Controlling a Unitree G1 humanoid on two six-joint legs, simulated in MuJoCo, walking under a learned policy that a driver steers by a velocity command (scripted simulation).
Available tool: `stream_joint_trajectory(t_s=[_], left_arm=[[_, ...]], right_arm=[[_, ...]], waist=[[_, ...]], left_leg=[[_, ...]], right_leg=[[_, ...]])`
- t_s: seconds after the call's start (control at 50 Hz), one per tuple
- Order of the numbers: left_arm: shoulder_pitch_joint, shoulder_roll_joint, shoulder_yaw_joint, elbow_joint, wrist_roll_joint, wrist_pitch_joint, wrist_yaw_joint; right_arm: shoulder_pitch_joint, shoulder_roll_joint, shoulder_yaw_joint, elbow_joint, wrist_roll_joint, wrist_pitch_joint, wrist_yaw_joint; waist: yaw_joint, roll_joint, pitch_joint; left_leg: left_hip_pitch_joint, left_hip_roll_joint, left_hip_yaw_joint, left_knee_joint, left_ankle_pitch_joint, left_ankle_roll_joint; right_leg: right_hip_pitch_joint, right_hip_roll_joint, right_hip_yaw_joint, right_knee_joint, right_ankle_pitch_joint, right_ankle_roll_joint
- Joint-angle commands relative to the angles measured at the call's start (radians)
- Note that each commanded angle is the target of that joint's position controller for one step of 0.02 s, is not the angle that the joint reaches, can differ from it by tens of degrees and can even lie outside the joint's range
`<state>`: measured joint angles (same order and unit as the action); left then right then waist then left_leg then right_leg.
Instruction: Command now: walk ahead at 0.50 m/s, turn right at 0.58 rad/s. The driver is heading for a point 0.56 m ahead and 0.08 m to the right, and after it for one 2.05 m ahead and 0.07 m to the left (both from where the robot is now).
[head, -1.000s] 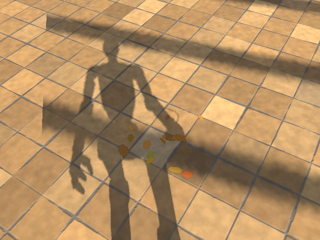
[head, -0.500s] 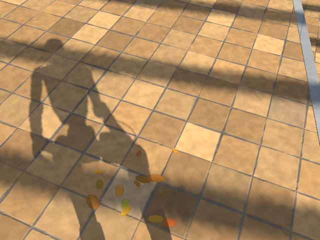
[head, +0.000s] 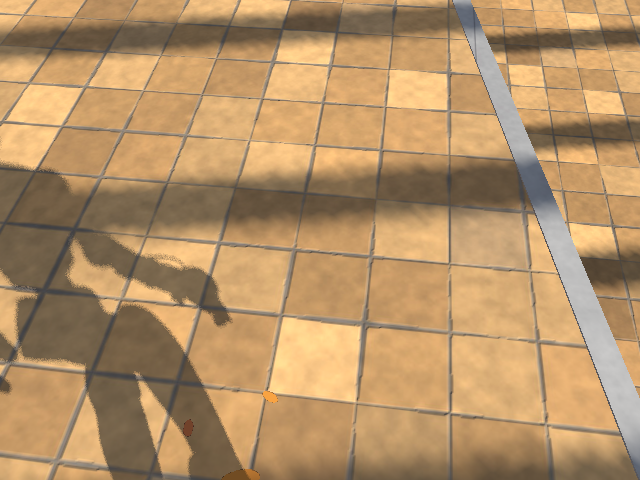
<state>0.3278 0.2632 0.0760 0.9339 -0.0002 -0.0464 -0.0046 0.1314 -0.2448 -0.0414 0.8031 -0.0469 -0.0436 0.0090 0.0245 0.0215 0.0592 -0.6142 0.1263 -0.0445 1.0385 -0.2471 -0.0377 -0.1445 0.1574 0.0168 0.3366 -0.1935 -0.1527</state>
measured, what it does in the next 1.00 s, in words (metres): walks ahead, turning right: left foot, then right foot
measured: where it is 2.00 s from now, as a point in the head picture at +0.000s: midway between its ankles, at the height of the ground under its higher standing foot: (404, 268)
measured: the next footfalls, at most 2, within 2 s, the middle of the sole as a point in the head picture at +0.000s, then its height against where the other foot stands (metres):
left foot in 0.28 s outside the picture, level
right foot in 0.80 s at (439, 455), level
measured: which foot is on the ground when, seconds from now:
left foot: up 0.00-0.26, down 0.28-0.80, up 0.82-1.00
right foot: down 0.00-0.28, up 0.30-0.78, down 0.80-1.00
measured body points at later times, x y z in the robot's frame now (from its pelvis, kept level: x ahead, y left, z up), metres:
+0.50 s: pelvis +0.28 +0.04 +0.00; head +0.31 +0.05 +0.45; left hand +0.46 +0.28 -0.12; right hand +0.28 -0.24 -0.11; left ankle +0.31 +0.14 -0.74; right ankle +0.24 -0.08 -0.66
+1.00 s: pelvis +0.50 -0.10 +0.00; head +0.51 -0.12 +0.45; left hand +0.66 +0.11 -0.11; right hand +0.44 -0.36 -0.14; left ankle +0.53 +0.05 -0.65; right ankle +0.48 -0.16 -0.74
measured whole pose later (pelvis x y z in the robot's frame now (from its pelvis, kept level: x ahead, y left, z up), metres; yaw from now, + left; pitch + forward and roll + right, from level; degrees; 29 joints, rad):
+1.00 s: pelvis +0.50 -0.10 +0.00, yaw -19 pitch +0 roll +1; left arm 0.27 0.22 0.03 0.85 0.02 -0.08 -0.01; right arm 0.33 -0.25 -0.06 0.87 -0.01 0.00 0.02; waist -0.02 0.03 0.03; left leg -0.51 0.07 0.00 1.15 -0.27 0.03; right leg -0.18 0.01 -0.15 0.38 -0.21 -0.08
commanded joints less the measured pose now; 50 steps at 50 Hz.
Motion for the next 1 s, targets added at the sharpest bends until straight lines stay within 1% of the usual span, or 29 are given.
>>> stream_joint_trajectory(t_s=[0.02,0.12,0.18,0.22,0.24,0.26,0.28,0.3,0.32,0.34,0.36,0.38,0.42,0.48,0.56,0.62,0.7,0.74,0.76,0.78,0.8,0.82,0.84,0.86,0.88,0.9,0.92,0.94,1.0], left_arm=[[0.038,0.139,0.028,-0.055,-0.001,-0.019,0.001],[0.134,0.147,0.028,-0.050,0.006,-0.011,0.008],[0.149,0.161,0.030,-0.057,0.017,-0.008,0.017],[0.093,0.183,0.036,-0.078,0.019,-0.010,0.024],[0.059,0.198,0.039,-0.090,0.021,-0.014,0.021],[0.038,0.201,0.039,-0.094,0.014,-0.021,0.011],[0.044,0.143,0.023,-0.119,0.002,-0.031,0.000],[0.150,0.037,0.002,-0.152,-0.029,-0.028,0.002],[0.165,0.124,0.009,-0.135,0.006,-0.016,0.009],[0.103,0.136,0.014,-0.130,0.020,-0.006,0.005],[0.050,0.121,0.010,-0.135,0.023,-0.002,-0.005],[0.032,0.107,0.009,-0.140,0.028,0.005,-0.015],[0.028,0.091,0.006,-0.147,0.039,0.028,-0.034],[-0.048,0.068,-0.004,-0.186,0.038,0.043,-0.048],[-0.180,0.050,-0.017,-0.239,0.039,0.044,-0.061],[-0.276,0.029,-0.033,-0.272,0.035,0.037,-0.073],[-0.354,0.020,-0.044,-0.300,0.043,0.024,-0.068],[-0.326,0.029,-0.040,-0.291,0.047,0.019,-0.053],[-0.243,0.040,-0.034,-0.265,0.051,0.010,-0.049],[-0.081,0.059,-0.022,-0.207,0.058,-0.004,-0.041],[0.077,0.135,0.001,-0.165,0.078,-0.013,-0.026],[0.102,0.252,0.023,-0.173,0.080,-0.017,-0.011],[0.137,0.260,0.039,-0.173,0.030,-0.003,0.002],[0.052,0.187,0.016,-0.162,0.019,-0.004,0.005],[-0.014,0.115,-0.006,-0.159,0.020,-0.012,0.003],[-0.057,0.073,-0.018,-0.159,0.021,-0.021,0.002],[-0.073,0.051,-0.024,-0.154,0.016,-0.028,0.004],[-0.074,0.044,-0.026,-0.149,0.016,-0.036,0.003],[-0.042,0.071,-0.015,-0.127,0.016,-0.063,0.005]], right_arm=[[-0.025,-0.067,-0.011,-0.067,0.000,0.013,0.005],[-0.192,-0.072,0.001,-0.133,0.010,0.005,0.013],[-0.243,-0.087,0.006,-0.167,0.018,-0.008,0.014],[-0.159,-0.115,-0.001,-0.155,0.022,-0.018,0.010],[-0.061,-0.141,-0.012,-0.126,0.024,-0.024,0.002],[0.083,-0.169,-0.025,-0.086,0.022,-0.036,-0.010],[0.236,-0.232,-0.041,-0.075,0.001,-0.046,-0.028],[0.258,-0.320,-0.059,-0.085,-0.023,-0.037,-0.033],[0.204,-0.266,-0.057,-0.089,-0.004,-0.022,-0.027],[0.135,-0.170,-0.035,-0.102,0.006,-0.019,-0.023],[0.096,-0.115,-0.021,-0.098,0.008,-0.021,-0.019],[0.094,-0.102,-0.016,-0.089,0.007,-0.024,-0.019],[0.124,-0.100,-0.016,-0.060,0.017,-0.039,-0.017],[0.166,-0.108,-0.022,-0.036,0.032,-0.059,-0.011],[0.212,-0.111,-0.028,-0.005,0.034,-0.059,-0.010],[0.229,-0.118,-0.031,0.005,0.033,-0.057,-0.009],[0.324,-0.138,-0.030,0.054,0.032,-0.044,-0.007],[0.343,-0.163,-0.031,0.080,0.033,-0.029,-0.007],[0.334,-0.176,-0.033,0.085,0.032,-0.021,-0.006],[0.319,-0.174,-0.030,0.085,0.043,-0.014,-0.006],[0.310,-0.134,-0.016,0.054,0.052,-0.016,-0.002],[0.389,0.011,0.016,-0.002,0.066,-0.016,0.011],[0.345,-0.113,-0.021,0.017,0.057,0.000,-0.010],[0.283,-0.117,-0.028,0.007,0.059,0.000,-0.015],[0.269,-0.091,-0.022,0.015,0.057,-0.004,-0.013],[0.278,-0.086,-0.026,0.033,0.049,0.004,-0.009],[0.311,-0.076,-0.028,0.049,0.033,0.020,-0.001],[0.327,-0.060,-0.030,0.059,0.028,0.034,0.007],[0.268,-0.040,-0.036,0.046,0.028,0.055,0.025]], waist=[[-0.005,-0.051,-0.016],[0.066,-0.084,-0.019],[0.075,-0.098,-0.014],[0.018,-0.112,-0.028],[-0.027,-0.111,-0.068],[-0.100,-0.066,-0.142],[-0.156,0.016,-0.276],[-0.095,0.252,-0.389],[-0.059,0.193,-0.349],[-0.049,0.066,-0.200],[-0.042,0.003,-0.114],[-0.033,0.040,-0.083],[-0.017,0.092,-0.061],[-0.015,0.081,-0.051],[-0.028,0.075,-0.014],[-0.046,0.067,0.006],[-0.069,0.061,0.028],[-0.045,0.070,0.002],[-0.003,0.077,-0.051],[0.074,0.050,-0.140],[0.132,-0.020,-0.261],[0.073,-0.258,-0.407],[0.123,-0.152,-0.441],[0.077,-0.120,-0.278],[0.035,-0.107,-0.142],[0.002,-0.106,-0.083],[-0.030,-0.126,-0.057],[-0.046,-0.121,-0.053],[-0.061,-0.105,-0.022]], left_leg=[[-0.040,-0.024,0.052,-0.119,0.119,-0.024],[-0.074,-0.069,0.048,-0.313,0.224,-0.012],[-0.035,-0.098,0.039,-0.411,0.200,0.011],[0.129,-0.122,0.028,-0.495,0.147,0.038],[0.277,-0.151,0.037,-0.516,0.104,0.056],[0.471,-0.147,0.039,-0.579,0.129,0.080],[0.708,0.033,-0.135,-0.608,-0.036,0.123],[0.937,0.318,-0.584,-0.697,-0.120,0.222],[0.854,0.323,-0.736,-0.749,-0.231,0.258],[0.709,0.283,-0.577,-0.763,-0.241,0.244],[0.600,0.224,-0.414,-0.782,-0.136,0.222],[0.543,0.178,-0.300,-0.802,-0.036,0.196],[0.482,0.137,-0.164,-0.829,0.127,0.184],[0.500,0.149,-0.068,-0.865,0.250,0.201],[0.525,0.131,0.070,-0.897,0.314,0.196],[0.527,0.112,0.160,-0.898,0.337,0.173],[0.585,0.136,0.172,-0.879,0.462,0.174],[0.648,0.140,0.167,-0.768,0.743,0.173],[0.664,0.131,0.166,-0.649,0.880,0.167],[0.609,0.098,0.188,-0.467,0.860,0.146],[0.414,0.052,0.195,-0.221,0.537,0.125],[0.040,-0.109,0.187,0.122,-0.324,0.083],[0.005,-0.125,0.034,0.261,-0.278,0.095],[-0.028,-0.079,-0.001,0.279,-0.194,0.105],[-0.019,-0.047,0.008,0.221,-0.124,0.102],[0.017,-0.031,0.009,0.181,-0.078,0.093],[0.067,-0.024,0.010,0.160,-0.056,0.081],[0.091,-0.028,0.009,0.153,-0.038,0.074],[0.032,-0.033,0.016,0.135,0.047,0.061]], right_leg=[[-0.004,-0.247,0.240,-0.126,0.382,-0.109],[0.120,-0.249,0.282,-0.074,0.424,-0.079],[0.172,-0.275,0.327,-0.025,0.475,-0.068],[0.133,-0.279,0.341,0.027,0.532,-0.031],[0.096,-0.263,0.337,0.108,0.631,-0.008],[0.051,-0.209,0.299,0.281,0.648,0.015],[-0.074,-0.145,0.246,0.537,0.423,0.037],[-0.377,0.010,0.125,0.820,-0.314,0.069],[-0.475,-0.063,0.118,0.938,-0.333,0.059],[-0.491,-0.113,0.106,0.952,-0.237,0.064],[-0.475,-0.149,0.091,0.908,-0.167,0.073],[-0.454,-0.174,0.081,0.870,-0.142,0.081],[-0.422,-0.194,0.063,0.847,-0.122,0.095],[-0.499,-0.214,0.054,0.821,-0.072,0.104],[-0.582,-0.233,0.021,0.695,0.061,0.120],[-0.532,-0.235,-0.028,0.516,0.165,0.109],[-0.424,-0.191,-0.080,0.324,0.091,0.072],[-0.336,-0.153,-0.113,0.265,-0.005,0.049],[-0.233,-0.126,-0.113,0.219,-0.019,0.029],[-0.018,-0.106,-0.118,0.127,0.063,0.008],[0.264,-0.262,0.036,0.121,0.065,-0.022],[0.579,-0.623,0.483,0.093,0.208,-0.112],[0.484,-0.609,0.521,0.048,0.209,-0.134],[0.342,-0.558,0.371,0.017,0.178,-0.095],[0.184,-0.508,0.270,-0.041,0.168,-0.051],[0.093,-0.465,0.193,-0.082,0.168,-0.004],[0.018,-0.438,0.132,-0.111,0.175,0.019],[-0.014,-0.428,0.097,-0.135,0.163,0.028],[-0.023,-0.418,0.015,-0.187,0.167,0.026]])
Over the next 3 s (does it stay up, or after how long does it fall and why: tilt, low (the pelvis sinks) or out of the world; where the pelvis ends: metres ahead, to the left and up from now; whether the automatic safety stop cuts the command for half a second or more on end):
stays up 1.48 0.10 -0.02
